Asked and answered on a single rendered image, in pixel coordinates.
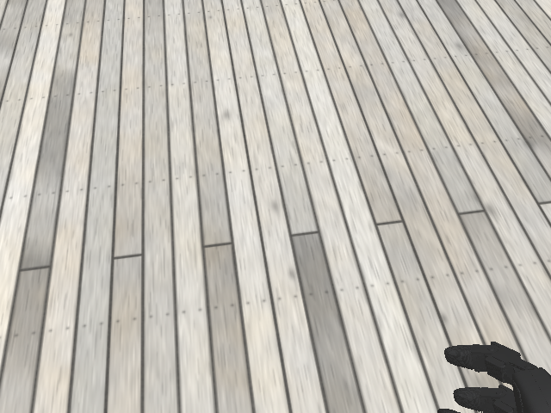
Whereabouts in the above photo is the right robot hand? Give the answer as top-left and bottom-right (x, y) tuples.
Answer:
(437, 342), (551, 413)

